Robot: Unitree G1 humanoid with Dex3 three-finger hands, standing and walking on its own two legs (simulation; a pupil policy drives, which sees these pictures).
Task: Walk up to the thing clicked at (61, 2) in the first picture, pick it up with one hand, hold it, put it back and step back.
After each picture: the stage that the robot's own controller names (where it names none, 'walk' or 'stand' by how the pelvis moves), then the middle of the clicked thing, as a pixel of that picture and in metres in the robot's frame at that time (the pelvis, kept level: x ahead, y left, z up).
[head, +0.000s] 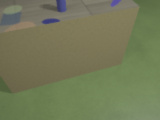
stand; (61, 2) +1.04 +0.17 -0.04
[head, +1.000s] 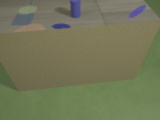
rise first; (75, 8) +0.97 +0.13 -0.03
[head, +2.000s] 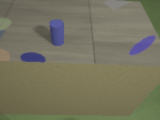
walk; (57, 33) +0.63 +0.16 -0.01
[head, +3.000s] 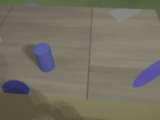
stand; (44, 58) +0.46 +0.19 -0.01
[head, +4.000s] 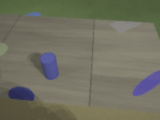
stand; (49, 66) +0.46 +0.17 -0.04
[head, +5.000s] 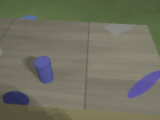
stand; (44, 70) +0.45 +0.19 -0.04
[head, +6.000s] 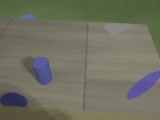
stand; (42, 71) +0.44 +0.20 -0.04
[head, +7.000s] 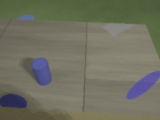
stand; (42, 72) +0.43 +0.20 -0.04
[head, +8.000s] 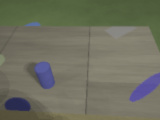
rise first; (45, 75) +0.43 +0.21 -0.04
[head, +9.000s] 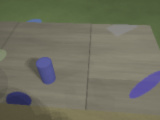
go down; (46, 71) +0.44 +0.21 -0.04
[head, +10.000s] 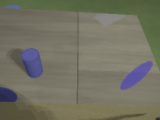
go down; (32, 63) +0.45 +0.20 -0.02
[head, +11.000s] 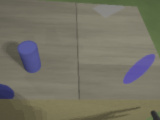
go down; (30, 57) +0.45 +0.19 +0.01
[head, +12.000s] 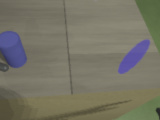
close in; (13, 50) +0.44 +0.21 +0.03
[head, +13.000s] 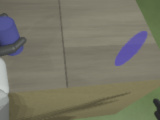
close; (8, 37) +0.49 +0.21 +0.05
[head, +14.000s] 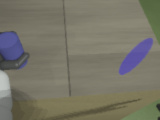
lift; (12, 51) +0.43 +0.21 +0.04
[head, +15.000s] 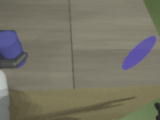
lift; (11, 50) +0.43 +0.22 +0.05
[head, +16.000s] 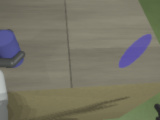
lift; (8, 50) +0.44 +0.22 +0.05
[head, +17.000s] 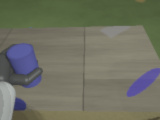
lift; (26, 66) +0.31 +0.18 +0.18
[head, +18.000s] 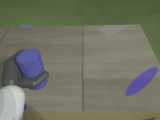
hold; (33, 70) +0.32 +0.17 +0.14
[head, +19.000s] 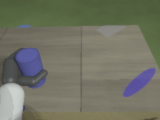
crouch; (32, 68) +0.34 +0.17 +0.13
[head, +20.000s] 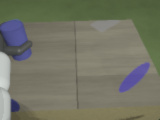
crouch; (17, 41) +0.43 +0.22 +0.16
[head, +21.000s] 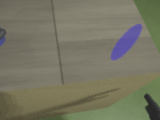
lower; out of the picture +0.50 +0.24 +0.06
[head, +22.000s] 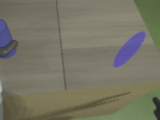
lower; (1, 39) +0.48 +0.22 +0.05
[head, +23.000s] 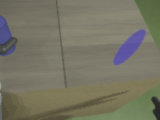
lower; (0, 36) +0.48 +0.22 +0.05
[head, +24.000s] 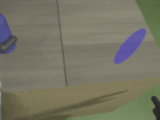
lower; (0, 35) +0.49 +0.22 +0.06
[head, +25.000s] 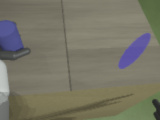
open; (10, 41) +0.47 +0.21 +0.05
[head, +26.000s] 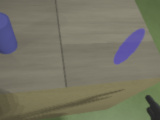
sink last; (2, 34) +0.47 +0.21 +0.05
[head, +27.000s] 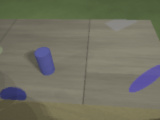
sink last; (45, 61) +0.48 +0.21 +0.01
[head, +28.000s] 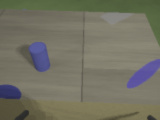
stand; (40, 57) +0.47 +0.20 +0.01
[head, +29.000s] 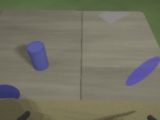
stand; (38, 56) +0.47 +0.21 +0.02
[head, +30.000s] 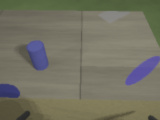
stand; (38, 56) +0.48 +0.21 +0.02
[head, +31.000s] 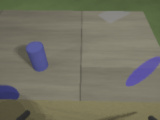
stand; (37, 57) +0.47 +0.21 +0.02
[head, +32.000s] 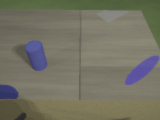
stand; (36, 56) +0.47 +0.20 +0.02
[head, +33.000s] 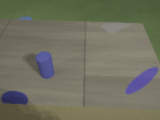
stand; (45, 65) +0.47 +0.19 -0.04
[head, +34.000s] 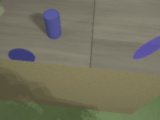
walk; (53, 24) +0.59 +0.15 -0.01
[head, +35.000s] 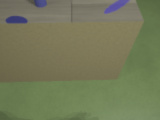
walk; out of the picture +0.85 +0.28 -0.01
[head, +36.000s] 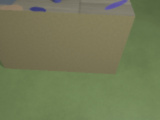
stand; out of the picture +1.12 +0.23 -0.02
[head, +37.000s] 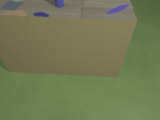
stand; out of the picture +1.12 +0.22 -0.04
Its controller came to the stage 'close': yes
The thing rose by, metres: 0.20
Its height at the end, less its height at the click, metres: +0.00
